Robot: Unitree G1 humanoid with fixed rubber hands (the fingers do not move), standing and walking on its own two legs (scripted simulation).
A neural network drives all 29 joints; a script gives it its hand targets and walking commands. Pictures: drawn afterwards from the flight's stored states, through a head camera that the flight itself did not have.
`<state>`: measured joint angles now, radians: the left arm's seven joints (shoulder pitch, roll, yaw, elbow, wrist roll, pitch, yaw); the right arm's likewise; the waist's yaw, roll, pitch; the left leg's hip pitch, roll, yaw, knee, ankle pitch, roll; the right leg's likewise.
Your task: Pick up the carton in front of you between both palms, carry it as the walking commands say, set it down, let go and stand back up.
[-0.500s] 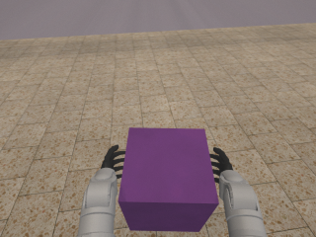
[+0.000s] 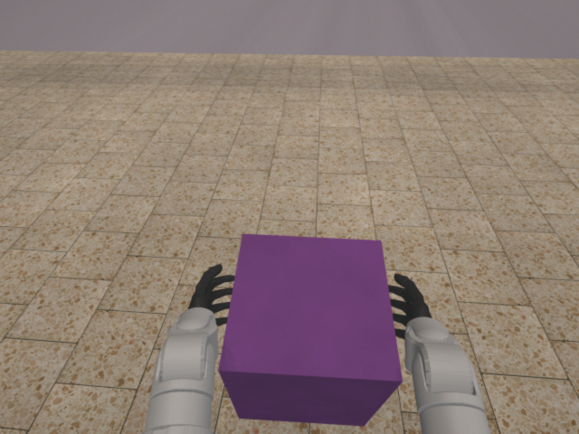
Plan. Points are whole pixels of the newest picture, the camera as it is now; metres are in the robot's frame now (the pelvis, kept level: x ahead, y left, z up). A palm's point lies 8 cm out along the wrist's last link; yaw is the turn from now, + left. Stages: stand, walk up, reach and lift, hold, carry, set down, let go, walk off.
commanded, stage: hold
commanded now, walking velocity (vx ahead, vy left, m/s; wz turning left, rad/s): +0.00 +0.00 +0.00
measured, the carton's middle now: (306, 334) +0.31 +0.01 -0.04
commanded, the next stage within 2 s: set down in 0.02 s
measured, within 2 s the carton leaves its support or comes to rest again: neither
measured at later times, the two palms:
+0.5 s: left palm (223, 327) +0.32 +0.15 -0.05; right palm (404, 328) +0.34 -0.15 -0.05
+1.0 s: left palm (240, 343) +0.39 +0.15 -0.22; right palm (381, 350) +0.39 -0.15 -0.23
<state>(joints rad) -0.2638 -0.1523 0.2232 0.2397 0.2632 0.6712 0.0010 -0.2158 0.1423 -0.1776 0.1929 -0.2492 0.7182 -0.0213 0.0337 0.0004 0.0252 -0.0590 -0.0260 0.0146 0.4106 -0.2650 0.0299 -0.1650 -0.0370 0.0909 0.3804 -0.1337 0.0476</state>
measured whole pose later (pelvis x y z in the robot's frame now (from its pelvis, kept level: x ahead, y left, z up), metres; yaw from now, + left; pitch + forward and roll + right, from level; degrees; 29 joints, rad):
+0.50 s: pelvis -0.04 -0.07 -0.03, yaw +5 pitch +7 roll +0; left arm -0.69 -0.08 0.54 0.65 0.48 0.32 -0.12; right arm -0.61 0.26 -0.52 0.53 -0.42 0.38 -0.05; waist 0.03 -0.01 0.13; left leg -0.55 -0.01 -0.15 0.75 -0.33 -0.03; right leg -0.61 0.06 0.04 0.70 -0.20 -0.01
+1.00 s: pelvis -0.05 -0.03 -0.16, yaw +5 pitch +41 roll +0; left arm -0.84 -0.09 0.50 0.61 0.28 0.27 -0.03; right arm -0.74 0.15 -0.49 0.48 -0.29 0.32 -0.04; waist -0.01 0.01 -0.20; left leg -1.54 -0.10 -0.11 1.32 -0.50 -0.04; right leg -1.61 0.06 0.11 1.25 -0.36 0.06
